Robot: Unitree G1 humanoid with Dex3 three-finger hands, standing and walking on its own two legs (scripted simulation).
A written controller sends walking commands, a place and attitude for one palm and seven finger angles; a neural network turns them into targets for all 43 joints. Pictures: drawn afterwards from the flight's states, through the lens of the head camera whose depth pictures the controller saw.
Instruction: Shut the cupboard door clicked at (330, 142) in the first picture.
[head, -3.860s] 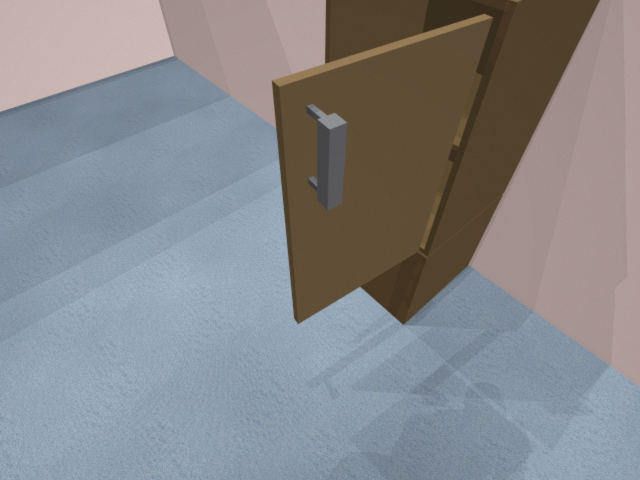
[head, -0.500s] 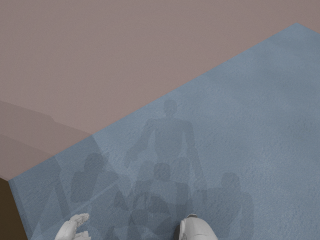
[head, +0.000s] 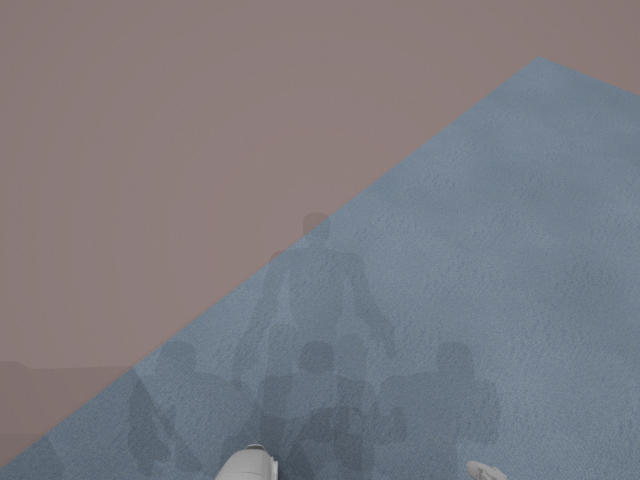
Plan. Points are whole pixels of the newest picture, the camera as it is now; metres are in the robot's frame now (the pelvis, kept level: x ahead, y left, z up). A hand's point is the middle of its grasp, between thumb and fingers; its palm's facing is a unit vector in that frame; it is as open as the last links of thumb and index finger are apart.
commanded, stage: walk to a spot facing it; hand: left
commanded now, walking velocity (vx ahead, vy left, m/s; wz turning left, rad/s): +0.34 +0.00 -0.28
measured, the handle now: out of the picture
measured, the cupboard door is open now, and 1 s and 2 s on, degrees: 83 83 83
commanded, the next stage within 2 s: turn to face it in 0.20 s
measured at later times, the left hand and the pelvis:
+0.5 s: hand (260, 321) +0.38 +0.14 -0.17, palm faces -0.16 -0.96 -0.22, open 7.3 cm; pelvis +0.22 -0.02 -0.02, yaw -7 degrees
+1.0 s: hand (244, 299) +0.42 +0.17 -0.17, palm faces +0.17 -0.95 -0.26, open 7.3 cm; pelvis +0.34 -0.05 -0.01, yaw +10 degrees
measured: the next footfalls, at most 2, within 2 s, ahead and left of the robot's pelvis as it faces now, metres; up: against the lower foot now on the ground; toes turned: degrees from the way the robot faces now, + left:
left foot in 0.08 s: +0.17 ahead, +0.13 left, +0.00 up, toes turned +3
right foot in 0.44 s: +0.31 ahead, -0.16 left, +0.00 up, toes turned -16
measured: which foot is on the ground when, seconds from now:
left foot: up 0.00-0.06, down 0.08-0.44, up 0.46-0.70, down 0.72-1.00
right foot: down 0.00-0.08, up 0.10-0.42, down 0.44-0.70, up 0.72-1.00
